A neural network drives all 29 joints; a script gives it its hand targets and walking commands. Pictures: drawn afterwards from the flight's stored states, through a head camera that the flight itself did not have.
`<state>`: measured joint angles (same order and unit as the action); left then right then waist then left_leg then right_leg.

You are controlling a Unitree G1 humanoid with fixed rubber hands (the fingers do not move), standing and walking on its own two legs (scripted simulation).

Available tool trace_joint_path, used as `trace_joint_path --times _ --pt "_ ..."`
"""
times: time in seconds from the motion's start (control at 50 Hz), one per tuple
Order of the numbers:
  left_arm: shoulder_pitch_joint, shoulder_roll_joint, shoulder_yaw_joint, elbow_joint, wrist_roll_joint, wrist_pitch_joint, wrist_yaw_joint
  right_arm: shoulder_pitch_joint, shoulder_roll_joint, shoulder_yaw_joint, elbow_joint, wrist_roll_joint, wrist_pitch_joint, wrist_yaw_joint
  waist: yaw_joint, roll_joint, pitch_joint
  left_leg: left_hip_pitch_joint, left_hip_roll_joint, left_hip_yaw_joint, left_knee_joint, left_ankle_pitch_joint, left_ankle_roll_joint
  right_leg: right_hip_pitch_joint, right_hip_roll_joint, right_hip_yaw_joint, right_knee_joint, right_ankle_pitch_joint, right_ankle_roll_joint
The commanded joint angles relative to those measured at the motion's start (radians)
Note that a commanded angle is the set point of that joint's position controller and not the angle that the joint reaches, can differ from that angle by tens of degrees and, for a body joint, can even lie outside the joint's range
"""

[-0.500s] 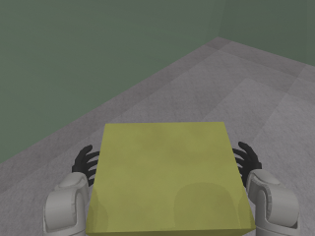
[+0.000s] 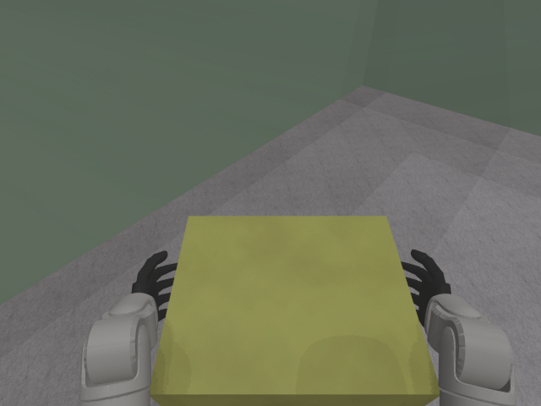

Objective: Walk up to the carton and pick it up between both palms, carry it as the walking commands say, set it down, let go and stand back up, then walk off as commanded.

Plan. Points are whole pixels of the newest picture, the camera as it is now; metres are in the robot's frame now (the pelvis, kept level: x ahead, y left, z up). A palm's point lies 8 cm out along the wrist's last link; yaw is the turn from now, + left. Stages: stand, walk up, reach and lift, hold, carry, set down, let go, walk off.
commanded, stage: carry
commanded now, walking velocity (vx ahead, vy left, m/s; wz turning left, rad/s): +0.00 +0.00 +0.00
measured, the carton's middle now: (287, 325) +0.26 -0.01 +0.01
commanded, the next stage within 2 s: hold in 1.16 s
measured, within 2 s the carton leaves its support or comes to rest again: neither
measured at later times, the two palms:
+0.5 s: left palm (142, 338) +0.20 +0.18 +0.08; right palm (448, 330) +0.20 -0.21 +0.09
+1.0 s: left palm (147, 354) +0.19 +0.17 +0.06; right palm (448, 341) +0.20 -0.21 +0.07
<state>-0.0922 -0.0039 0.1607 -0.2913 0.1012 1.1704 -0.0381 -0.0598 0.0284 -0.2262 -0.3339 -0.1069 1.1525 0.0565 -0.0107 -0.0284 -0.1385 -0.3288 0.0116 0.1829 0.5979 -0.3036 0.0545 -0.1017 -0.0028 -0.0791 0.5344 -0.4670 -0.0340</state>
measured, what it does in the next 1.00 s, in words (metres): shifts its weight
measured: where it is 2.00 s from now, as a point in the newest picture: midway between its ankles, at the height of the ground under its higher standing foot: outside the picture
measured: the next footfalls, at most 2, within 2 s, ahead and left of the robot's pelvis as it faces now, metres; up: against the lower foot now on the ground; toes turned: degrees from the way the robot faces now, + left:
none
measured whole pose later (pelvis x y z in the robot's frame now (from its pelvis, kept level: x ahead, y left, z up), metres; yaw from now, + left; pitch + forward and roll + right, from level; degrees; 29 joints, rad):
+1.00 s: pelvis -0.06 -0.02 +0.00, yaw +1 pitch +2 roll +0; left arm -0.11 -0.02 0.19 -0.10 0.13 0.93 -0.05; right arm -0.09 0.06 -0.25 -0.13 -0.15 0.92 0.07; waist 0.01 -0.03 -0.10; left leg -0.39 0.05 0.16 0.52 -0.15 0.03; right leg -0.20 0.03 -0.12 0.55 -0.38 -0.08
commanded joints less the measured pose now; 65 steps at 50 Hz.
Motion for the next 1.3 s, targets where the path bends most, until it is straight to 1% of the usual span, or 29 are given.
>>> trace_joint_path --times 0.0,0.04,0.08,0.1,0.16,0.32,0.38,0.44,0.48,0.52,0.54,0.58,0.6,0.66,0.7,0.76,0.8,0.84,0.86,0.88,1.0,1.06,1.1,1.12,1.14,1.16,1.18,1.22,1.28 --pt "-0.461 -0.748 -0.679 -0.171 -0.342 -0.036 -0.155 -0.536 0.68 0.752 -0.181 0.381 -0.009 0.174 0.007 -0.053 -0.193 0.168 0.137 -0.122 -0.031 0.573 0.014 -0.021 -0.12 0.05 -0.046 0.643 0.012" --pt "-0.443 -0.742 -0.664 -0.144 -0.332 -0.026 -0.156 -0.556 0.675 0.745 -0.181 0.378 0.001 0.17 0.007 -0.069 -0.19 0.162 0.132 -0.119 -0.035 0.519 0.01 -0.009 -0.13 0.047 -0.051 0.673 0.017" --pt "-0.503 -0.741 -0.673 -0.149 -0.335 -0.022 -0.155 -0.533 0.682 0.715 -0.115 0.365 0.013 0.173 0.002 0.005 -0.176 0.157 0.126 -0.126 -0.064 0.436 0.003 -0.038 -0.12 0.06 -0.059 0.557 0.005" --pt "-0.475 -0.728 -0.65 -0.125 -0.329 -0.016 -0.158 -0.532 0.687 0.712 -0.108 0.361 0.017 0.172 0.006 -0.037 -0.15 0.146 0.126 -0.119 -0.057 0.407 0.005 -0.048 -0.124 0.059 -0.088 0.556 0.009" --pt "-0.507 -0.738 -0.666 -0.119 -0.331 -0.009 -0.158 -0.538 0.68 0.702 -0.082 0.363 0.025 0.175 0.004 0.042 -0.156 0.159 0.127 -0.126 -0.086 0.432 0.002 -0.068 -0.12 0.065 -0.07 0.465 0.009" --pt "-0.551 -0.746 -0.629 -0.043 -0.325 -0.016 -0.168 -0.618 0.678 0.667 -0.061 0.339 0.011 0.176 0.001 0.028 -0.105 0.147 0.128 -0.148 -0.126 0.231 -0.009 -0.142 -0.115 0.072 -0.147 0.296 0.005" --pt "-0.502 -0.707 -0.514 0.121 -0.233 -0.064 -0.165 -0.561 0.653 0.568 0.116 0.254 -0.031 0.174 0.006 0.006 -0.106 0.133 0.122 -0.147 -0.123 0.236 -0.014 -0.121 -0.127 0.079 -0.145 0.361 0.004" --pt "-0.521 -0.744 -0.539 0.104 -0.236 -0.121 -0.166 -0.593 0.692 0.585 0.106 0.266 -0.085 0.183 0.01 0.041 -0.125 0.15 0.124 -0.144 -0.133 0.264 -0.011 -0.141 -0.117 0.076 -0.138 0.306 0.004" --pt "-0.523 -0.739 -0.486 0.185 -0.195 -0.172 -0.167 -0.624 0.688 0.547 0.161 0.226 -0.135 0.185 0.01 -0.004 -0.097 0.117 0.131 -0.157 -0.134 0.237 -0.013 -0.162 -0.11 0.067 -0.146 0.27 0.004" --pt "-0.574 -0.773 -0.548 0.084 -0.239 -0.213 -0.165 -0.617 0.741 0.582 0.137 0.253 -0.171 0.184 0.013 0.033 -0.123 0.113 0.121 -0.158 -0.143 0.197 -0.014 -0.157 -0.12 0.089 -0.144 0.256 -0.001" --pt "-0.559 -0.743 -0.487 0.15 -0.191 -0.242 -0.16 -0.586 0.726 0.53 0.228 0.203 -0.196 0.184 0.014 -0.003 -0.119 0.125 0.129 -0.164 -0.136 0.222 -0.013 -0.178 -0.127 0.09 -0.151 0.268 0.006" --pt "-0.593 -0.793 -0.611 -0.04 -0.29 -0.24 -0.16 -0.628 0.764 0.644 0.025 0.295 -0.197 0.176 0.012 0.033 -0.149 0.137 0.126 -0.152 -0.123 0.242 -0.018 -0.163 -0.127 0.09 -0.142 0.315 0.006" --pt "-0.57 -0.755 -0.547 0.066 -0.239 -0.25 -0.158 -0.604 0.735 0.574 0.14 0.237 -0.207 0.175 0.014 0.021 -0.137 0.14 0.131 -0.151 -0.118 0.234 -0.016 -0.172 -0.138 0.098 -0.153 0.321 0.014" --pt "-0.468 -0.732 -0.506 0.16 -0.2 -0.253 -0.156 -0.572 0.672 0.546 0.145 0.206 -0.223 0.165 0.016 0.028 -0.166 0.146 0.136 -0.163 -0.14 0.221 -0.017 -0.16 -0.123 0.091 -0.134 0.273 0.001" --pt "-0.506 -0.751 -0.6 -0.014 -0.267 -0.246 -0.155 -0.541 0.706 0.616 0.046 0.257 -0.207 0.163 0.017 0.045 -0.182 0.151 0.142 -0.162 -0.144 0.243 -0.016 -0.158 -0.122 0.083 -0.123 0.246 0.001" --pt "-0.475 -0.717 -0.534 0.102 -0.205 -0.275 -0.159 -0.489 0.668 0.541 0.175 0.189 -0.236 0.166 0.019 0.061 -0.222 0.162 0.149 -0.154 -0.128 0.371 -0.01 -0.134 -0.117 0.079 -0.089 0.321 0.003" --pt "-0.508 -0.737 -0.614 -0.048 -0.269 -0.263 -0.157 -0.507 0.692 0.627 0.037 0.246 -0.223 0.159 0.021 0.023 -0.205 0.141 0.153 -0.149 -0.109 0.422 -0.009 -0.128 -0.124 0.077 -0.091 0.372 0.012" --pt "-0.467 -0.7 -0.522 0.114 -0.192 -0.276 -0.157 -0.47 0.659 0.527 0.2 0.17 -0.241 0.164 0.02 0.022 -0.215 0.146 0.153 -0.142 -0.103 0.418 -0.01 -0.132 -0.127 0.088 -0.084 0.397 0.014" --pt "-0.493 -0.729 -0.613 -0.027 -0.269 -0.273 -0.16 -0.494 0.681 0.62 0.055 0.239 -0.234 0.159 0.019 0.029 -0.215 0.158 0.153 -0.142 -0.103 0.381 -0.013 -0.149 -0.132 0.096 -0.088 0.397 0.004" --pt "-0.456 -0.717 -0.547 0.085 -0.219 -0.27 -0.16 -0.504 0.658 0.571 0.118 0.198 -0.239 0.158 0.019 0.018 -0.197 0.126 0.148 -0.141 -0.106 0.368 -0.014 -0.137 -0.129 0.091 -0.093 0.398 0.01" --pt "-0.487 -0.691 -0.544 0.079 -0.207 -0.294 -0.159 -0.492 0.652 0.564 0.163 0.189 -0.257 0.165 0.022 0.035 -0.18 0.143 0.154 -0.138 -0.107 0.399 -0.021 -0.161 -0.136 0.091 -0.096 0.385 0.012" --pt "-0.52 -0.718 -0.578 0.046 -0.231 -0.293 -0.163 -0.543 0.672 0.599 0.114 0.216 -0.257 0.164 0.016 0.007 -0.145 0.113 0.146 -0.14 -0.124 0.276 -0.025 -0.181 -0.143 0.1 -0.119 0.347 0.015" --pt "-0.474 -0.681 -0.467 0.207 -0.148 -0.313 -0.163 -0.537 0.633 0.516 0.248 0.148 -0.278 0.168 0.02 -0.01 -0.145 0.104 0.142 -0.141 -0.125 0.238 -0.028 -0.17 -0.14 0.108 -0.143 0.331 0.014" --pt "-0.495 -0.74 -0.598 0.013 -0.25 -0.295 -0.161 -0.554 0.693 0.643 0.043 0.252 -0.262 0.165 0.018 0.028 -0.167 0.109 0.136 -0.136 -0.124 0.241 -0.032 -0.167 -0.145 0.102 -0.126 0.335 0.008" --pt "-0.443 -0.695 -0.49 0.197 -0.159 -0.306 -0.159 -0.507 0.653 0.531 0.236 0.163 -0.273 0.17 0.02 0.038 -0.155 0.122 0.141 -0.143 -0.129 0.241 -0.027 -0.181 -0.146 0.113 -0.128 0.318 0.009" --pt "-0.473 -0.413 -0.306 0.332 -0.083 -0.397 -0.144 -0.483 0.485 0.358 0.533 0.059 -0.377 0.137 0.061 -0.076 0.141 0.441 -0.057 -0.215 -0.139 0.199 -0.025 -0.464 -0.036 0.246 -0.25 0.232 0.028" --pt "-0.46 -0.463 -0.363 0.319 -0.088 -0.439 -0.15 -0.515 0.563 0.385 0.471 0.077 -0.426 0.128 0.03 -0.075 0.085 0.535 -0.044 -0.227 -0.117 0.272 -0.018 -0.472 -0.061 0.281 -0.26 0.284 0.035" --pt "-0.446 -0.435 -0.388 0.258 -0.112 -0.492 -0.165 -0.529 0.625 0.501 0.396 0.113 -0.48 0.128 0.088 -0.1 -0.001 0.492 -0.065 -0.22 -0.115 0.364 -0.025 -0.368 -0.078 0.285 -0.213 0.508 0.055" --pt "-0.602 -0.614 -0.47 0.191 -0.2 -0.54 -0.226 -0.679 0.819 0.653 0.401 0.188 -0.554 0.173 0.187 -0.01 -0.244 0.424 -0.103 -0.234 -0.116 0.415 -0.03 -0.161 -0.046 0.273 -0.138 0.701 0.037"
